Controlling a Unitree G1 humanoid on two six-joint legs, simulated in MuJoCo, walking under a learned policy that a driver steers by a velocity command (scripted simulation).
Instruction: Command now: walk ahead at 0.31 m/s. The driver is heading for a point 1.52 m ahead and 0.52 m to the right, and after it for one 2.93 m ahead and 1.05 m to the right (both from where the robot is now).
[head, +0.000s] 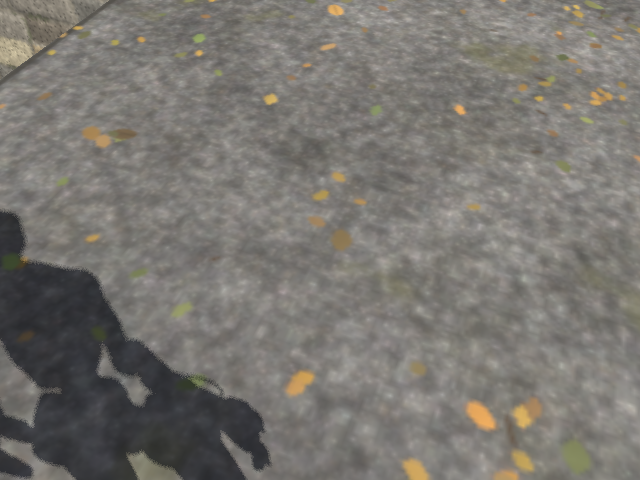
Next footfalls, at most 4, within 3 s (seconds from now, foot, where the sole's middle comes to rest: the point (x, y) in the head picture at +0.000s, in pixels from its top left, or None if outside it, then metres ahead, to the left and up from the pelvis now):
0.48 right None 0.40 -0.11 -0.77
0.98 left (268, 414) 0.68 0.13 -0.77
1.52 right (407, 345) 0.87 -0.20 -0.77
2.04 left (397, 239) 1.22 -0.21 -0.77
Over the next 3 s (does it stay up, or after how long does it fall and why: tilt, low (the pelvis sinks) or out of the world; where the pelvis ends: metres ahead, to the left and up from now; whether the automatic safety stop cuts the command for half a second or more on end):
stays up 1.35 -0.51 0.00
